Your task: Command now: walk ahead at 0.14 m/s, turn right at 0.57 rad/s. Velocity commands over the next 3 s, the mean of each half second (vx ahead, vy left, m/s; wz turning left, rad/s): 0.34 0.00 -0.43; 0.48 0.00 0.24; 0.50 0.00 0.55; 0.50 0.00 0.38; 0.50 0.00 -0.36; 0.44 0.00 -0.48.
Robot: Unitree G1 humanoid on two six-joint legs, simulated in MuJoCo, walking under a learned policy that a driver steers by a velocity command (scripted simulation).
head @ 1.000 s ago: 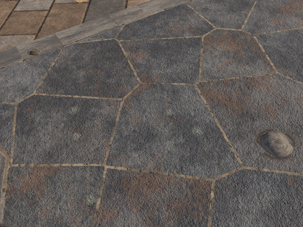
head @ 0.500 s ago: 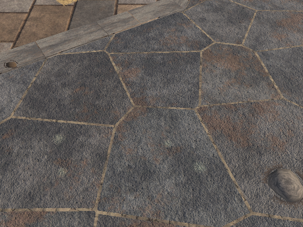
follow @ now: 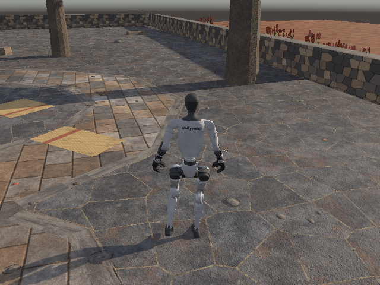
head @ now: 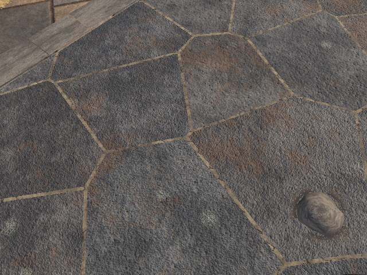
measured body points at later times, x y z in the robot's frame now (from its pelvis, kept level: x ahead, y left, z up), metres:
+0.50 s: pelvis +0.15 +0.04 +0.02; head +0.16 +0.07 +0.46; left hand +0.39 +0.25 -0.08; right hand +0.08 -0.23 -0.09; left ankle +0.10 +0.17 -0.73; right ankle +0.21 -0.14 -0.67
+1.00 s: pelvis +0.38 -0.05 +0.01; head +0.40 -0.05 +0.46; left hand +0.44 +0.23 -0.11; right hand +0.52 -0.33 -0.09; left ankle +0.52 +0.10 -0.67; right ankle +0.30 -0.15 -0.73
